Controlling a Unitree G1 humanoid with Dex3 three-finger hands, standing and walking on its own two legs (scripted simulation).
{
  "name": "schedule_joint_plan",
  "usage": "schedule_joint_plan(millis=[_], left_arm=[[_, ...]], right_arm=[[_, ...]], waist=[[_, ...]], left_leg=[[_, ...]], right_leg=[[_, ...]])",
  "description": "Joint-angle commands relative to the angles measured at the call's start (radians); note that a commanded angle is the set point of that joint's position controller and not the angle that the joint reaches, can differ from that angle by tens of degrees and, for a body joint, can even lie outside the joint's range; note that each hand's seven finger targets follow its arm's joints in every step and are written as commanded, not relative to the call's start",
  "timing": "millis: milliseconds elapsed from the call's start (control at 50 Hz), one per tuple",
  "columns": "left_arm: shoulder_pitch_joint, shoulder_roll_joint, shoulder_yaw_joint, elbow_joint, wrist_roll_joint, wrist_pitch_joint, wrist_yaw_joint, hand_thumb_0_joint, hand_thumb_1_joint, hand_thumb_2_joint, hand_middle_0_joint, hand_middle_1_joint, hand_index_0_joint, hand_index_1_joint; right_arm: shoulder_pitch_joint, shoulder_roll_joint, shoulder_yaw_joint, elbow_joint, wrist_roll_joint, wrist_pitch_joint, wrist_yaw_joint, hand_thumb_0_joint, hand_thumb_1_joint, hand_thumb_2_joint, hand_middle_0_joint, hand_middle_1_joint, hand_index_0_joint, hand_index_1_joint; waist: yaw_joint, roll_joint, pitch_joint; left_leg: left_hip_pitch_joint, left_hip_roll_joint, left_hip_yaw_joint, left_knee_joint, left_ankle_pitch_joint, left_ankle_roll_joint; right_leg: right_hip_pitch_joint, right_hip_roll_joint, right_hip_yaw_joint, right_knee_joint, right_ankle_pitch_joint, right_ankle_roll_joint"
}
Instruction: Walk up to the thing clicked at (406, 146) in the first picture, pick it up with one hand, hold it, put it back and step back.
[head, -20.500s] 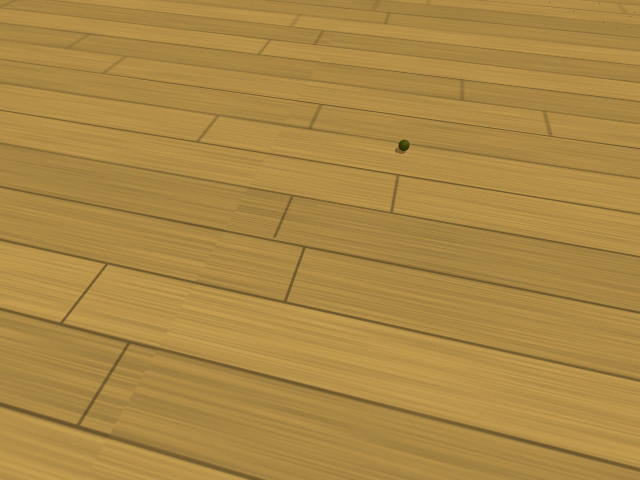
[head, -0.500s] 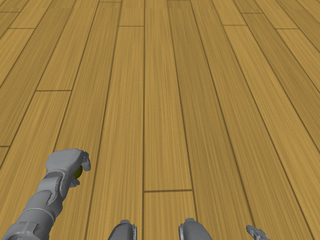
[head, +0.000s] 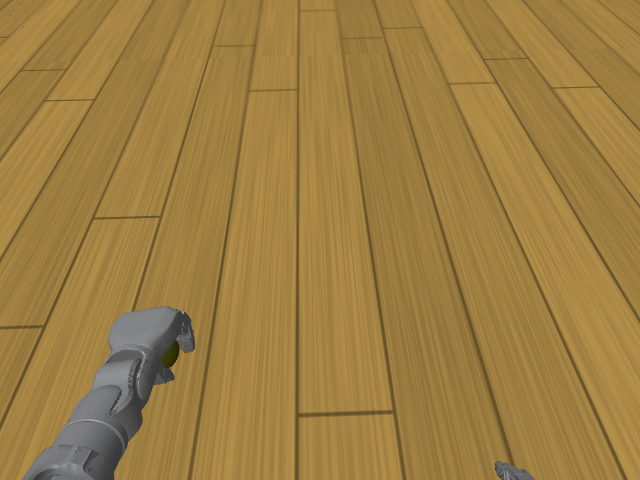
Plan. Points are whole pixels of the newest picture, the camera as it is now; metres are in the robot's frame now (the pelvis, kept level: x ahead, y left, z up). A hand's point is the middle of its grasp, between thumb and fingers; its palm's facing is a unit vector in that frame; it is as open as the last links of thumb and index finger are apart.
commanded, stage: hold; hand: left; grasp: from above
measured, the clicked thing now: (158, 351) +0.33 +0.24 -0.08
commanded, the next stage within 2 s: crouch in 1.80 s
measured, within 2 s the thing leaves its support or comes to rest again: neither
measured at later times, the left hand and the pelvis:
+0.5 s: hand (154, 343) +0.32 +0.22 -0.03, palm faces -0.45 -0.06 -0.89, open 6.5 cm; pelvis +0.02 +0.00 +0.02, yaw +0 degrees
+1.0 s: hand (154, 355) +0.29 +0.21 -0.01, palm faces -0.45 -0.06 -0.89, open 6.5 cm; pelvis +0.00 -0.01 +0.03, yaw -1 degrees
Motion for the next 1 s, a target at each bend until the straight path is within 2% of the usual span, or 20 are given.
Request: schedule_joint_plan(millis=[0,80,100,140,160,200,260,340,360,380,400,460,540,580,620,820,900,940,960,980], left_arm=[[-0.309,0.211,0.063,-0.156,0.009,-0.005,0.017,0.000,0.620,0.450,-0.898,-0.672,-0.972,-0.596],[-0.301,0.208,0.063,-0.191,-0.004,-0.015,-0.024,0.000,0.654,0.495,-0.915,-0.696,-0.991,-0.618],[-0.298,0.194,0.050,-0.195,-0.004,-0.017,-0.033,0.000,0.656,0.489,-0.916,-0.695,-0.993,-0.616],[-0.287,0.214,0.062,-0.200,0.008,-0.020,-0.045,0.000,0.657,0.506,-0.913,-0.708,-0.990,-0.629],[-0.287,0.237,0.078,-0.219,0.011,-0.023,-0.047,0.000,0.652,0.488,-0.906,-0.697,-0.984,-0.616],[-0.295,0.217,0.067,-0.217,0.009,-0.026,-0.055,0.000,0.634,0.502,-0.899,-0.685,-0.972,-0.609],[-0.299,0.228,0.078,-0.240,0.010,-0.027,-0.055,0.000,0.653,0.534,-0.913,-0.699,-0.984,-0.626],[-0.288,0.205,0.057,-0.235,0.016,-0.022,-0.058,0.000,0.645,0.544,-0.903,-0.716,-0.976,-0.640],[-0.314,0.221,0.070,-0.284,0.007,-0.027,-0.061,0.000,0.654,0.557,-0.913,-0.703,-0.982,-0.631],[-0.300,0.222,0.068,-0.253,0.019,-0.021,-0.063,0.000,0.662,0.555,-0.915,-0.722,-0.987,-0.647],[-0.292,0.231,0.083,-0.260,0.005,-0.022,-0.064,0.000,0.652,0.548,-0.911,-0.700,-0.980,-0.628],[-0.300,0.205,0.053,-0.280,0.006,-0.018,-0.076,0.000,0.664,0.560,-0.908,-0.728,-0.982,-0.651],[-0.294,0.219,0.059,-0.288,0.005,-0.022,-0.093,0.000,0.642,0.571,-0.897,-0.739,-0.969,-0.665],[-0.286,0.237,0.078,-0.294,0.000,-0.024,-0.096,0.000,0.633,0.582,-0.889,-0.743,-0.960,-0.669],[-0.293,0.211,0.061,-0.297,-0.002,-0.025,-0.097,0.000,0.626,0.578,-0.888,-0.731,-0.958,-0.659],[-0.278,0.230,0.074,-0.303,0.007,-0.018,-0.104,0.000,0.602,0.584,-0.862,-0.766,-0.934,-0.691],[-0.267,0.219,0.069,-0.311,-0.005,-0.020,-0.113,0.000,0.603,0.596,-0.869,-0.761,-0.938,-0.690],[-0.311,0.238,0.079,-0.355,-0.001,-0.028,-0.115,0.000,0.578,0.590,-0.846,-0.765,-0.916,-0.692],[-0.287,0.241,0.082,-0.330,-0.002,-0.026,-0.115,0.000,0.570,0.591,-0.843,-0.772,-0.913,-0.700],[-0.321,0.229,0.066,-0.377,-0.001,-0.030,-0.118,0.000,0.571,0.588,-0.837,-0.779,-0.909,-0.704]], right_arm=[[-0.011,-0.147,-0.049,-0.111,0.009,-0.028,-0.008,0.000,-0.905,-0.897,0.200,0.300,0.200,0.300],[-0.033,-0.142,-0.045,-0.125,0.012,-0.022,-0.006,0.000,-0.902,-0.896,0.200,0.300,0.200,0.300],[-0.032,-0.141,-0.044,-0.125,0.012,-0.021,-0.005,0.000,-0.902,-0.897,0.200,0.300,0.200,0.300],[-0.033,-0.144,-0.046,-0.132,0.012,-0.016,-0.006,0.000,-0.901,-0.896,0.200,0.300,0.200,0.300],[-0.034,-0.147,-0.046,-0.140,0.014,-0.013,-0.006,0.000,-0.900,-0.895,0.200,0.300,0.200,0.300],[-0.030,-0.145,-0.047,-0.141,0.012,-0.009,-0.005,0.000,-0.898,-0.895,0.200,0.300,0.200,0.300],[-0.036,-0.148,-0.046,-0.151,0.015,-0.003,-0.005,0.000,-0.896,-0.895,0.200,0.300,0.200,0.300],[-0.049,-0.145,-0.044,-0.161,0.016,0.005,-0.003,0.000,-0.896,-0.895,0.200,0.300,0.200,0.300],[-0.051,-0.147,-0.046,-0.164,0.017,0.006,-0.003,0.000,-0.893,-0.893,0.200,0.300,0.200,0.300],[-0.053,-0.143,-0.044,-0.162,0.016,0.008,-0.003,0.000,-0.896,-0.895,0.200,0.300,0.200,0.300],[-0.051,-0.149,-0.047,-0.166,0.016,0.010,-0.003,0.000,-0.893,-0.894,0.200,0.300,0.200,0.300],[-0.066,-0.144,-0.042,-0.171,0.018,0.014,-0.003,0.000,-0.894,-0.894,0.200,0.300,0.200,0.300],[-0.071,-0.144,-0.041,-0.175,0.019,0.021,-0.006,0.000,-0.898,-0.896,0.200,0.300,0.200,0.300],[-0.080,-0.142,-0.038,-0.178,0.019,0.024,-0.008,0.000,-0.897,-0.896,0.200,0.300,0.200,0.300],[-0.088,-0.139,-0.033,-0.183,0.019,0.024,-0.009,0.000,-0.897,-0.896,0.200,0.300,0.200,0.300],[-0.124,-0.139,-0.028,-0.197,0.022,0.029,-0.011,0.000,-0.898,-0.897,0.200,0.300,0.200,0.300],[-0.137,-0.138,-0.025,-0.205,0.023,0.029,-0.011,0.000,-0.898,-0.897,0.200,0.300,0.200,0.300],[-0.143,-0.135,-0.025,-0.204,0.023,0.028,-0.013,0.000,-0.900,-0.898,0.200,0.300,0.200,0.300],[-0.145,-0.137,-0.022,-0.205,0.023,0.029,-0.015,0.000,-0.902,-0.899,0.200,0.300,0.199,0.300],[-0.146,-0.132,-0.020,-0.208,0.023,0.028,-0.015,0.000,-0.900,-0.897,0.200,0.300,0.200,0.300]], waist=[[-0.009,-0.043,-0.253],[0.006,-0.020,-0.246],[-0.001,-0.014,-0.246],[0.009,-0.011,-0.245],[0.019,-0.006,-0.251],[0.005,-0.008,-0.251],[0.013,-0.010,-0.247],[0.010,-0.027,-0.227],[0.020,-0.003,-0.238],[0.020,-0.014,-0.231],[0.021,-0.016,-0.233],[0.013,-0.035,-0.228],[0.025,-0.033,-0.232],[0.029,-0.024,-0.216],[0.021,-0.042,-0.206],[0.036,-0.037,-0.167],[0.036,-0.038,-0.146],[0.038,-0.025,-0.183],[0.036,-0.040,-0.168],[0.032,-0.030,-0.182]], left_leg=[[0.202,-0.041,-0.006,-0.143,0.233,0.007],[0.235,-0.044,0.001,-0.178,0.236,0.005],[0.247,-0.042,-0.001,-0.180,0.259,0.002],[0.252,-0.039,-0.004,-0.182,0.304,0.001],[0.268,-0.039,0.002,-0.192,0.312,0.001],[0.276,-0.038,0.004,-0.194,0.343,0.002],[0.288,-0.039,0.006,-0.203,0.351,0.003],[0.301,-0.043,0.008,-0.222,0.350,0.007],[0.313,-0.041,0.010,-0.230,0.347,0.005],[0.312,-0.041,0.006,-0.232,0.347,0.006],[0.324,-0.039,0.012,-0.240,0.347,0.006],[0.333,-0.041,0.012,-0.245,0.352,0.012],[0.351,-0.040,0.016,-0.260,0.372,0.014],[0.354,-0.041,0.018,-0.272,0.348,0.013],[0.359,-0.042,0.018,-0.278,0.326,0.016],[0.368,-0.042,0.020,-0.323,0.266,0.016],[0.365,-0.040,0.019,-0.339,0.231,0.016],[0.385,-0.045,0.025,-0.338,0.239,0.019],[0.381,-0.047,0.026,-0.338,0.239,0.021],[0.391,-0.048,0.027,-0.337,0.234,0.022]], right_leg=[[0.141,0.048,-0.012,-0.150,0.200,-0.032],[0.177,0.049,-0.011,-0.174,0.197,-0.035],[0.177,0.051,-0.014,-0.170,0.212,-0.037],[0.186,0.054,-0.018,-0.169,0.247,-0.039],[0.205,0.054,-0.020,-0.174,0.252,-0.041],[0.211,0.055,-0.020,-0.172,0.283,-0.041],[0.227,0.053,-0.018,-0.186,0.290,-0.038],[0.242,0.048,-0.015,-0.208,0.304,-0.035],[0.251,0.050,-0.015,-0.212,0.294,-0.036],[0.250,0.049,-0.013,-0.214,0.295,-0.036],[0.267,0.050,-0.018,-0.221,0.292,-0.036],[0.269,0.047,-0.014,-0.234,0.309,-0.031],[0.286,0.046,-0.016,-0.243,0.329,-0.032],[0.289,0.045,-0.016,-0.257,0.302,-0.031],[0.285,0.044,-0.013,-0.267,0.285,-0.029],[0.293,0.042,-0.013,-0.307,0.211,-0.033],[0.297,0.042,-0.015,-0.320,0.179,-0.033],[0.307,0.037,-0.008,-0.325,0.190,-0.031],[0.307,0.036,-0.009,-0.331,0.190,-0.028],[0.303,0.034,-0.004,-0.333,0.189,-0.027]])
